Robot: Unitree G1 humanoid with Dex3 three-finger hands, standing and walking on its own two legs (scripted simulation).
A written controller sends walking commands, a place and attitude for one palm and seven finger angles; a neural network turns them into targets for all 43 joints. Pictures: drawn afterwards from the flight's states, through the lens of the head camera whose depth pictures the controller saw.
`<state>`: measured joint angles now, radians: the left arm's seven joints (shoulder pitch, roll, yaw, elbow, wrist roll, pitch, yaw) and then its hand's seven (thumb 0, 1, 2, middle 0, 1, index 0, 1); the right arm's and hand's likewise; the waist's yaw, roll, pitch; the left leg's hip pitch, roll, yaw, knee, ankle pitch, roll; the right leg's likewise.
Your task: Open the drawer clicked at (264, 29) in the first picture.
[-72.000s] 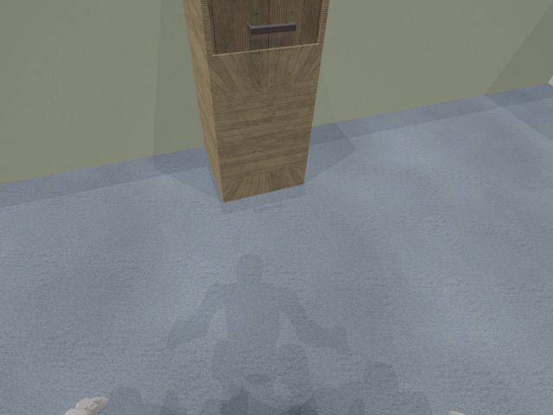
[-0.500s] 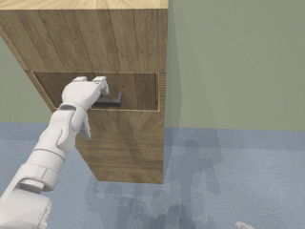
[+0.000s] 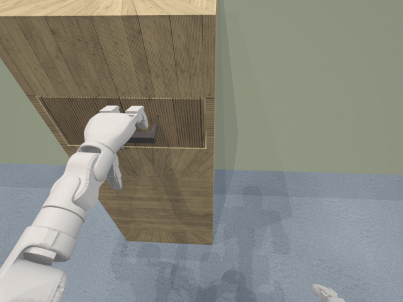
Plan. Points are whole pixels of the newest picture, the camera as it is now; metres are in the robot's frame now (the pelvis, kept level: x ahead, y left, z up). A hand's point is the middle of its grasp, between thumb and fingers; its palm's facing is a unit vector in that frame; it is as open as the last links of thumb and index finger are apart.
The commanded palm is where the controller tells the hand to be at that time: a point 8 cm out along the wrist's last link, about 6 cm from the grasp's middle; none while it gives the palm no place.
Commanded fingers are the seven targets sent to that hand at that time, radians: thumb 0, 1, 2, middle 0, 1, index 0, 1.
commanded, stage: re-aim the fingers above the handle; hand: left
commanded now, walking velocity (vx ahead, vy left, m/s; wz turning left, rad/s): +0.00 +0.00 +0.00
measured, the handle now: (125, 131) +0.48 +0.23 +0.06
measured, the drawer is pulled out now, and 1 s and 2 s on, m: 0.00 0.00 0.00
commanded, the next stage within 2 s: lower the fingers behind the handle in 1.06 s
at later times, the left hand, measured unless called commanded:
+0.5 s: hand (135, 131) +0.43 +0.17 +0.12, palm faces +0.08 -0.10 -0.99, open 13.8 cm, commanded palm +0.40 +0.24 +0.18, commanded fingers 0.00 -0.50 0.30 -0.30 -1.20 -0.30 -1.20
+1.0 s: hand (123, 147) +0.39 +0.19 +0.11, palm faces -0.02 -0.07 -1.00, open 13.8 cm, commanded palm +0.39 +0.24 +0.18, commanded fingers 0.00 -0.50 0.30 -0.30 -1.20 -0.30 -1.20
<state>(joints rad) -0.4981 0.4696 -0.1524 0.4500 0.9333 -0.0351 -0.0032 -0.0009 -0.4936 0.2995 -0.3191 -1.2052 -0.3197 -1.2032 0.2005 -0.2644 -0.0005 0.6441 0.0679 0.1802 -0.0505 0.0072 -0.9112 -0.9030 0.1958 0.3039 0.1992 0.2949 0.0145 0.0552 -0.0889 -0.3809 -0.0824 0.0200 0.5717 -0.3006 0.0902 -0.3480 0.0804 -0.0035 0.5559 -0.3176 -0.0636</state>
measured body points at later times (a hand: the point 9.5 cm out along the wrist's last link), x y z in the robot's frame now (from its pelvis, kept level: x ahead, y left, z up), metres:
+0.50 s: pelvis +0.00 +0.00 +0.00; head +0.04 -0.01 +0.44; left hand +0.42 +0.18 +0.17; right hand +0.13 -0.25 -0.13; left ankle -0.01 +0.06 -0.73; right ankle -0.03 -0.08 -0.73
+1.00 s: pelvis -0.01 +0.00 +0.00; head +0.02 -0.01 +0.45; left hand +0.38 +0.20 +0.16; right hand +0.14 -0.27 -0.11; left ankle -0.01 +0.06 -0.73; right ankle -0.03 -0.08 -0.73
